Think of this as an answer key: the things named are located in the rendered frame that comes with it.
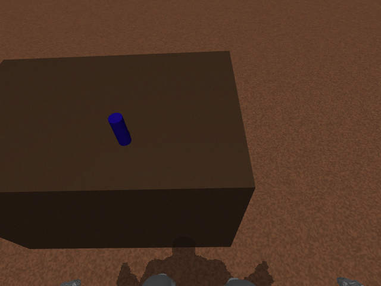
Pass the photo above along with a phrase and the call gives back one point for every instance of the can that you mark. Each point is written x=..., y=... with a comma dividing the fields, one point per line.
x=120, y=129

